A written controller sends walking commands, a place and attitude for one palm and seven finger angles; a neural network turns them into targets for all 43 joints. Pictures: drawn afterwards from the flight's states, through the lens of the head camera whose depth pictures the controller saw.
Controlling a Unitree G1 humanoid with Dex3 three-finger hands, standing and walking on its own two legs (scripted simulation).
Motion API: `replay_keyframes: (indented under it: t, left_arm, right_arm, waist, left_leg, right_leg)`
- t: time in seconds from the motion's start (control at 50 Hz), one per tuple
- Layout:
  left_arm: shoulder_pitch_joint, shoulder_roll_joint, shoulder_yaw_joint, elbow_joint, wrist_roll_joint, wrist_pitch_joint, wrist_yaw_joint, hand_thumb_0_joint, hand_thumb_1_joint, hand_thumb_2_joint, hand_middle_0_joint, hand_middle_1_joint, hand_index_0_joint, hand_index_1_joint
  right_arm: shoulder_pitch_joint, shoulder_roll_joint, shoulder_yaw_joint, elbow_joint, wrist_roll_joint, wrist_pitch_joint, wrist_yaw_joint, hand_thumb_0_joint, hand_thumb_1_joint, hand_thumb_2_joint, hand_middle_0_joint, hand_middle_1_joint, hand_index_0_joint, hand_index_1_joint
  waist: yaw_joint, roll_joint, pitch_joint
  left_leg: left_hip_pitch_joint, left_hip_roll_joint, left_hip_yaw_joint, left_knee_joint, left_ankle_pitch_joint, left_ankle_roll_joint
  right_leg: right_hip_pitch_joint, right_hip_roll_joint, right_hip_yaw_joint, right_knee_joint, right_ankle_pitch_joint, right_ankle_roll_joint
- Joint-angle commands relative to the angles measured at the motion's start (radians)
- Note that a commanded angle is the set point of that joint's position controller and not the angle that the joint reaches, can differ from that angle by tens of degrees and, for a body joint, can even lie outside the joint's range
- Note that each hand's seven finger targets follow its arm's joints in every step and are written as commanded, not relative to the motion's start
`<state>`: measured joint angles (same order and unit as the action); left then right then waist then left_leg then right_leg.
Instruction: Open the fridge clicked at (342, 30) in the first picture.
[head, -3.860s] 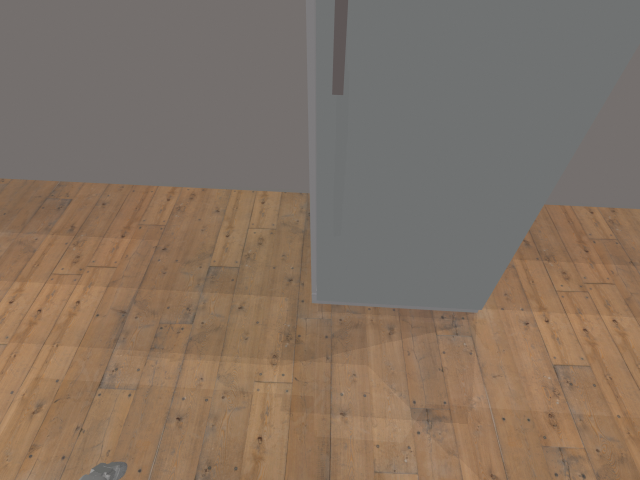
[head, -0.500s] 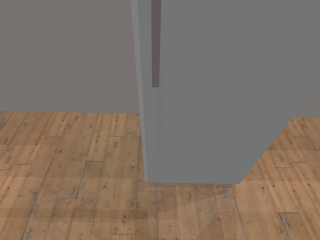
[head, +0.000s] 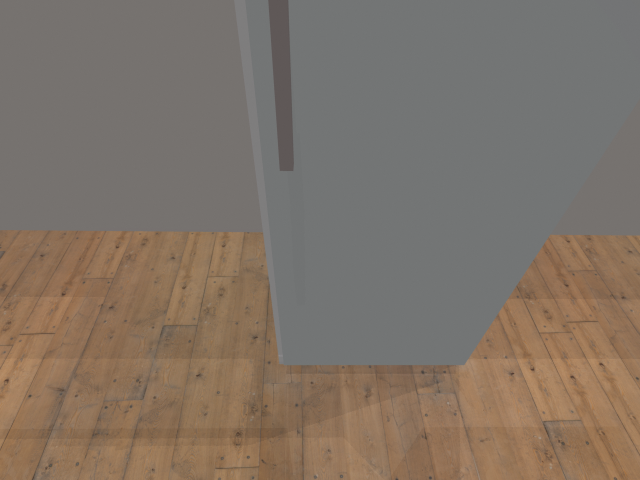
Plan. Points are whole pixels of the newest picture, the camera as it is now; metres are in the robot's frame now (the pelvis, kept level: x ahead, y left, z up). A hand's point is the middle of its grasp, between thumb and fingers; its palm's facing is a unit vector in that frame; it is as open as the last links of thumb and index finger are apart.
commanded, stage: come to a stop and stand still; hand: left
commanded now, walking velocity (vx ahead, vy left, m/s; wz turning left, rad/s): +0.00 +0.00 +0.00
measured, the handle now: (282, 56) +0.56 +0.08 +0.27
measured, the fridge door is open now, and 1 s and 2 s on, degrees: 0 0 0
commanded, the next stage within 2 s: look again from close up in 0.10 s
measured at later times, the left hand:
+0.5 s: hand out of the picture +0.02 +0.18 -0.19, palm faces +0.05 -0.98 -0.19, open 7.4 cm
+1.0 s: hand out of the picture -0.03 +0.19 -0.19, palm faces +0.03 -0.99 -0.16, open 7.4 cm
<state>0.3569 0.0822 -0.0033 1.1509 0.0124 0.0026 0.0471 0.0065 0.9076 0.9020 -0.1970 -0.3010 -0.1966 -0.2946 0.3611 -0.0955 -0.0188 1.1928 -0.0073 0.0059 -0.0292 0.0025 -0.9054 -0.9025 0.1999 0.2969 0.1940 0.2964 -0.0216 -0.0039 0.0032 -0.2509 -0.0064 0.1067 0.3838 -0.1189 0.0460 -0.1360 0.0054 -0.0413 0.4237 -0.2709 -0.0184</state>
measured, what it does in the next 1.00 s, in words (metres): stands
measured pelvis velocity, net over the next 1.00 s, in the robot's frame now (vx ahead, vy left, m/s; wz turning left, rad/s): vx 0.00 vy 0.02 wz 0.02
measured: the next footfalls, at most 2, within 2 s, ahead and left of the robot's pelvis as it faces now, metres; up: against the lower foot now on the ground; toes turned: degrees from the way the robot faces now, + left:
none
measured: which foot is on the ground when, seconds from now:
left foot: down 0.00-1.00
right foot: down 0.00-1.00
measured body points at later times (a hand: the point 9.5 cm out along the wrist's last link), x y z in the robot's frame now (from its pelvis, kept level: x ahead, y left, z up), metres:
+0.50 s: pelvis +0.01 +0.01 -0.01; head +0.00 +0.02 +0.44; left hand +0.02 +0.23 -0.17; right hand +0.05 -0.22 -0.16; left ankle +0.06 +0.09 -0.74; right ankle -0.03 -0.10 -0.74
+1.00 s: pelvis +0.00 +0.02 +0.00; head -0.01 +0.05 +0.45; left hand -0.03 +0.24 -0.17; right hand +0.02 -0.21 -0.15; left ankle +0.06 +0.09 -0.74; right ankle -0.03 -0.10 -0.74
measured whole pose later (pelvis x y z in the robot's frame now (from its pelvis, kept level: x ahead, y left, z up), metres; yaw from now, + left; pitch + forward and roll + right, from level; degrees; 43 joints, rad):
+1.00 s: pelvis +0.00 +0.02 +0.00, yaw +1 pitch -1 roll -1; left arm 0.38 0.17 -0.01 1.05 0.02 0.00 0.04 0.01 0.91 0.90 -0.20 -0.30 -0.20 -0.29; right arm 0.28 -0.16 0.00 1.07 -0.01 -0.01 -0.01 0.00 -0.91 -0.90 0.20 0.30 0.20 0.30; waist 0.00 -0.04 0.00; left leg -0.29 -0.02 0.10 0.45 -0.15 0.08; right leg -0.14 -0.01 -0.05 0.44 -0.28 0.01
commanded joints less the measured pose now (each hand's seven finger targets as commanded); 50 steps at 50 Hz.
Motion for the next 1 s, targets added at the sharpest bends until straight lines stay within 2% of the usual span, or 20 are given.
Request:
replay_keyframes:
  t: [0.0,0.08,0.1,0.12,0.14,0.16,0.18,0.22,0.26,0.28,0.3,0.32,0.36,0.42,0.46,0.5,0.56,0.64,0.76,0.98]
  left_arm:
    - [0.088,0.075,0.014,-0.015,-0.002,-0.014,0.003,0.000,0.900,0.900,-0.200,-0.300,-0.200,-0.300]
    - [0.096,0.069,0.010,-0.013,-0.003,-0.019,0.004,0.000,0.900,0.900,-0.200,-0.300,-0.200,-0.300]
    - [0.129,0.116,-0.003,-0.016,0.023,-0.048,0.028,0.000,0.900,0.900,-0.200,-0.300,-0.200,-0.300]
    - [0.106,0.137,0.007,-0.030,0.020,-0.070,0.025,0.000,0.900,0.900,-0.200,-0.300,-0.200,-0.300]
    - [0.077,0.136,0.005,-0.064,0.009,-0.071,0.023,0.000,0.900,0.900,-0.200,-0.300,-0.200,-0.300]
    - [0.058,0.127,0.008,-0.077,0.003,-0.071,0.021,0.000,0.900,0.900,-0.200,-0.300,-0.200,-0.300]
    - [0.054,0.125,0.007,-0.090,0.000,-0.066,0.019,0.000,0.900,0.900,-0.200,-0.300,-0.200,-0.300]
    - [0.050,0.121,0.010,-0.107,0.003,-0.053,0.016,0.000,0.900,0.900,-0.200,-0.300,-0.200,-0.300]
    - [0.066,0.121,0.011,-0.116,0.005,-0.042,0.012,0.000,0.900,0.900,-0.200,-0.300,-0.200,-0.300]
    - [0.066,0.120,0.011,-0.122,0.005,-0.039,0.011,0.000,0.900,0.900,-0.200,-0.300,-0.200,-0.300]
    - [0.071,0.120,0.010,-0.128,0.006,-0.038,0.010,0.000,0.900,0.900,-0.200,-0.300,-0.200,-0.300]
    - [0.075,0.124,0.011,-0.132,0.008,-0.040,0.009,0.000,0.900,0.900,-0.200,-0.300,-0.200,-0.300]
    - [0.075,0.131,0.012,-0.142,0.005,-0.036,0.009,0.000,0.900,0.900,-0.200,-0.300,-0.200,-0.300]
    - [0.075,0.142,0.014,-0.154,0.007,-0.032,0.007,0.000,0.900,0.900,-0.200,-0.300,-0.200,-0.300]
    - [0.068,0.152,0.015,-0.162,0.006,-0.026,0.005,0.000,0.900,0.900,-0.200,-0.300,-0.200,-0.300]
    - [0.069,0.157,0.014,-0.168,0.006,-0.023,0.003,0.000,0.900,0.900,-0.200,-0.300,-0.200,-0.300]
    - [0.064,0.168,0.014,-0.175,0.006,-0.024,0.002,0.000,0.900,0.900,-0.200,-0.300,-0.200,-0.300]
    - [0.063,0.177,0.014,-0.178,0.008,-0.023,0.001,0.000,0.900,0.900,-0.200,-0.300,-0.200,-0.300]
    - [0.070,0.180,0.011,-0.168,0.007,-0.022,-0.002,0.000,0.900,0.900,-0.200,-0.300,-0.200,-0.300]
    - [0.112,0.158,0.008,-0.124,0.011,-0.017,-0.004,0.000,0.900,0.900,-0.200,-0.300,-0.200,-0.300]
  right_arm:
    - [0.054,-0.070,-0.007,-0.023,-0.004,-0.014,-0.010,0.000,-0.900,-0.900,0.200,0.300,0.200,0.300]
    - [0.043,-0.070,-0.004,-0.026,-0.002,-0.017,-0.011,0.000,-0.900,-0.900,0.200,0.300,0.200,0.300]
    - [-0.075,-0.126,0.006,-0.119,-0.005,-0.030,0.010,0.000,-0.900,-0.900,0.200,0.300,0.200,0.300]
    - [-0.067,-0.100,0.015,-0.156,-0.004,-0.036,0.018,0.000,-0.900,-0.900,0.200,0.300,0.200,0.300]
    - [0.016,-0.071,0.020,-0.150,-0.010,-0.034,0.014,0.000,-0.900,-0.900,0.200,0.300,0.200,0.300]
    - [0.026,-0.085,0.018,-0.151,-0.012,-0.036,0.012,0.000,-0.900,-0.900,0.200,0.300,0.200,0.300]
    - [0.020,-0.092,0.017,-0.158,-0.012,-0.036,0.010,0.000,-0.900,-0.900,0.200,0.300,0.200,0.300]
    - [0.008,-0.106,0.016,-0.169,-0.012,-0.033,0.007,0.000,-0.900,-0.900,0.200,0.300,0.200,0.300]
    - [0.000,-0.117,0.013,-0.185,-0.012,-0.026,0.007,0.000,-0.900,-0.900,0.200,0.300,0.200,0.300]
    - [-0.001,-0.125,0.012,-0.191,-0.013,-0.025,0.008,0.000,-0.900,-0.900,0.200,0.300,0.200,0.300]
    - [-0.008,-0.130,0.009,-0.197,-0.013,-0.026,0.008,0.000,-0.900,-0.900,0.200,0.300,0.200,0.300]
    - [-0.006,-0.131,0.011,-0.198,-0.013,-0.031,0.008,0.000,-0.900,-0.900,0.200,0.300,0.200,0.300]
    - [-0.009,-0.144,0.011,-0.199,-0.012,-0.036,0.006,0.000,-0.900,-0.900,0.200,0.300,0.200,0.300]
    - [-0.032,-0.155,0.011,-0.206,-0.011,-0.040,0.005,0.000,-0.900,-0.900,0.200,0.300,0.200,0.300]
    - [-0.041,-0.165,0.010,-0.209,-0.011,-0.038,0.005,0.000,-0.900,-0.900,0.200,0.300,0.200,0.300]
    - [-0.050,-0.172,0.008,-0.211,-0.011,-0.036,0.006,0.000,-0.900,-0.900,0.200,0.300,0.200,0.300]
    - [-0.057,-0.180,0.008,-0.211,-0.010,-0.040,0.006,0.000,-0.900,-0.900,0.200,0.300,0.200,0.300]
    - [-0.070,-0.186,0.006,-0.208,-0.008,-0.037,0.008,0.000,-0.900,-0.900,0.200,0.300,0.200,0.300]
    - [-0.073,-0.192,0.005,-0.192,-0.006,-0.038,0.009,0.000,-0.900,-0.900,0.200,0.300,0.200,0.300]
    - [-0.057,-0.197,-0.004,-0.161,-0.005,-0.032,0.008,0.000,-0.900,-0.900,0.200,0.300,0.200,0.300]
  waist:
    - [0.010,0.004,0.120]
    - [0.012,-0.004,0.117]
    - [0.052,-0.017,0.188]
    - [0.006,-0.007,0.132]
    - [-0.014,-0.074,0.032]
    - [-0.011,-0.070,-0.023]
    - [-0.009,-0.022,-0.030]
    - [-0.004,0.060,0.039]
    - [0.005,0.009,0.093]
    - [0.005,-0.030,0.094]
    - [0.010,-0.040,0.093]
    - [0.011,-0.020,0.072]
    - [0.016,-0.022,0.043]
    - [0.027,0.001,0.065]
    - [0.025,0.012,0.070]
    - [0.026,0.012,0.062]
    - [0.027,0.008,0.029]
    - [0.027,-0.010,0.049]
    - [0.026,-0.001,0.035]
    - [0.029,0.036,0.060]
  left_leg:
    - [0.048,0.112,-0.168,-0.099,-0.168,-0.017]
    - [0.066,0.115,-0.154,-0.082,-0.119,-0.017]
    - [-0.053,0.097,-0.131,0.125,-0.091,-0.046]
    - [-0.023,0.093,-0.124,0.127,-0.045,-0.050]
    - [0.002,0.079,-0.127,0.126,-0.081,-0.038]
    - [0.019,0.073,-0.127,0.127,-0.047,-0.028]
    - [0.038,0.075,-0.130,0.120,-0.024,-0.023]
    - [0.015,0.093,-0.153,0.094,-0.035,-0.011]
    - [-0.048,0.099,-0.171,0.070,-0.100,-0.002]
    - [-0.057,0.099,-0.174,0.059,-0.123,0.000]
    - [-0.051,0.097,-0.173,0.056,-0.118,0.000]
    - [-0.036,0.102,-0.173,0.056,-0.063,0.003]
    - [-0.024,0.113,-0.179,0.055,-0.012,0.009]
    - [-0.041,0.115,-0.183,0.036,-0.007,0.013]
    - [-0.041,0.117,-0.184,0.023,-0.029,0.011]
    - [-0.035,0.120,-0.192,0.005,-0.059,0.012]
    - [-0.012,0.121,-0.184,0.011,-0.013,0.012]
    - [-0.015,0.121,-0.181,-0.003,-0.039,0.011]
    - [-0.004,0.123,-0.191,-0.026,-0.067,0.009]
    - [-0.030,0.143,-0.236,-0.133,-0.253,0.011]
  right_leg:
    - [-0.179,-0.102,0.120,-0.133,-0.087,-0.021]
    - [-0.175,-0.106,0.124,-0.139,-0.049,-0.021]
    - [-0.192,-0.125,0.152,-0.150,0.102,-0.024]
    - [-0.171,-0.184,0.165,-0.143,0.262,-0.038]
    - [-0.098,-0.180,0.156,-0.102,0.186,-0.052]
    - [-0.080,-0.165,0.144,-0.079,0.162,-0.060]
    - [-0.095,-0.154,0.146,-0.063,0.130,-0.067]
    - [-0.149,-0.120,0.117,-0.039,0.035,-0.064]
    - [-0.167,-0.099,0.108,-0.031,-0.027,-0.059]
    - [-0.169,-0.098,0.107,-0.030,-0.050,-0.059]
    - [-0.175,-0.098,0.112,-0.028,-0.045,-0.056]
    - [-0.156,-0.098,0.103,-0.016,0.006,-0.055]
    - [-0.126,-0.093,0.094,0.007,0.057,-0.048]
    - [-0.114,-0.092,0.090,0.000,0.068,-0.041]
    - [-0.117,-0.090,0.090,-0.003,0.053,-0.039]
    - [-0.115,-0.090,0.090,-0.010,0.044,-0.036]
    - [-0.092,-0.096,0.091,-0.015,0.078,-0.032]
    - [-0.098,-0.098,0.093,-0.034,0.066,-0.028]
    - [-0.088,-0.103,0.093,-0.049,0.060,-0.025]
    - [-0.086,-0.092,0.060,-0.045,0.016,-0.018]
